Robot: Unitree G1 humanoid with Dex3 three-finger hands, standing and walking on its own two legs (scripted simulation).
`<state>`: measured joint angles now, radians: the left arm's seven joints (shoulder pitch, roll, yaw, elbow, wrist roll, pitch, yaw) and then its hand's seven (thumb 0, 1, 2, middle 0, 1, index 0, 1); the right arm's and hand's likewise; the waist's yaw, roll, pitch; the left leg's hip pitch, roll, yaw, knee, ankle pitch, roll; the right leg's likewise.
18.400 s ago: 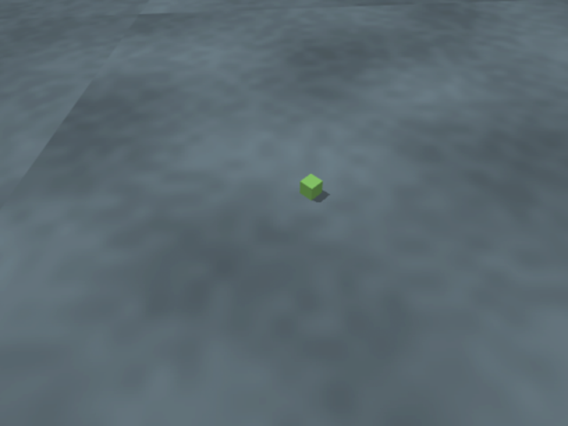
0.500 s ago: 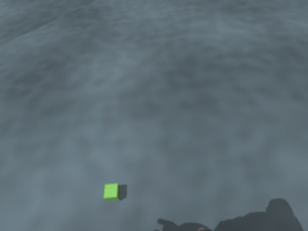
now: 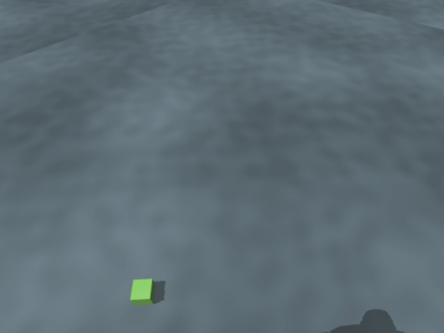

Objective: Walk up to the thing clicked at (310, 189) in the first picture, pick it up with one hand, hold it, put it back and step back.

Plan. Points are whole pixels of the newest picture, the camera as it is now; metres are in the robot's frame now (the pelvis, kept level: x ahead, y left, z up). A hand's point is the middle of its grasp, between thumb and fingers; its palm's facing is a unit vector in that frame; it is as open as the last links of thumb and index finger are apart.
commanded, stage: stand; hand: left
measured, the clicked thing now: (143, 292) +0.44 +0.35 -0.74
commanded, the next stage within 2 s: rise first in 1.50 s
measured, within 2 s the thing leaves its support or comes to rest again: neither
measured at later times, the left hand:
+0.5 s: hand out of the picture +0.10 +0.26 -0.15, palm faces -0.02 -0.94 -0.35, open 7.4 cm
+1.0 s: hand out of the picture +0.10 +0.25 -0.15, palm faces -0.01 -0.94 -0.34, open 7.4 cm
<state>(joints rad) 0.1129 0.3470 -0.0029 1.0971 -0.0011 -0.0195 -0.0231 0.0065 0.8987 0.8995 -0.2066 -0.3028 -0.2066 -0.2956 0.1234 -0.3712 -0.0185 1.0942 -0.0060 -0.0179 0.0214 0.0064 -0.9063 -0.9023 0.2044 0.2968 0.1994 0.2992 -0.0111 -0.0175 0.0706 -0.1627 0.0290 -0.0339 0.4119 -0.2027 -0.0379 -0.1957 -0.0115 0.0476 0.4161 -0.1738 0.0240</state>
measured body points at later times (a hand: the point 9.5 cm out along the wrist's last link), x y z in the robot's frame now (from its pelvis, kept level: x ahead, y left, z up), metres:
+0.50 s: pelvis +0.01 +0.00 +0.00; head +0.03 +0.00 +0.45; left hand +0.10 +0.30 -0.12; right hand +0.09 -0.30 -0.13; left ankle +0.02 +0.15 -0.74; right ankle +0.04 -0.14 -0.74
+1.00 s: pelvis +0.02 +0.00 +0.00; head +0.04 +0.00 +0.45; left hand +0.10 +0.30 -0.13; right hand +0.10 -0.30 -0.13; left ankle +0.02 +0.15 -0.74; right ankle +0.04 -0.14 -0.74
